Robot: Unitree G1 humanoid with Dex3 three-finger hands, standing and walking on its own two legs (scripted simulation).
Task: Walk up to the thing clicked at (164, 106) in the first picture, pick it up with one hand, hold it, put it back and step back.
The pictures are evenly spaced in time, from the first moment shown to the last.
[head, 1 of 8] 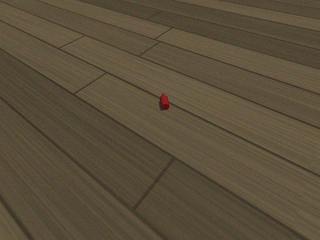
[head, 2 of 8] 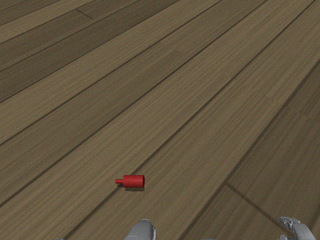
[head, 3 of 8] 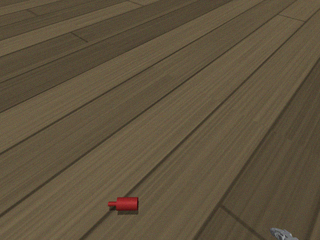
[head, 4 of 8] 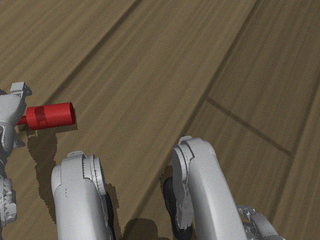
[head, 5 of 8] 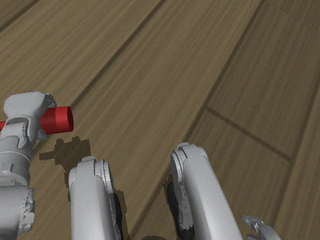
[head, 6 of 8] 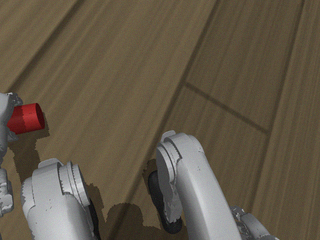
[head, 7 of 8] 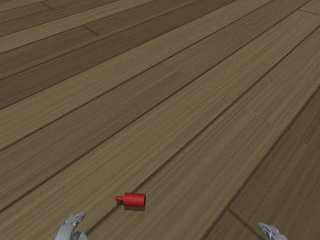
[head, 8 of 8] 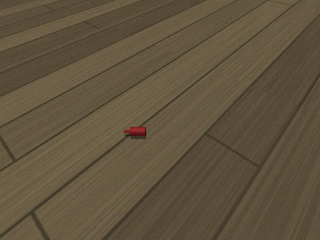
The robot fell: no
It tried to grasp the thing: yes
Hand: left
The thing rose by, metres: 0.66
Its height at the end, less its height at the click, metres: +0.00
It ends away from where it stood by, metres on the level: 0.02
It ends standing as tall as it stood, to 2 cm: yes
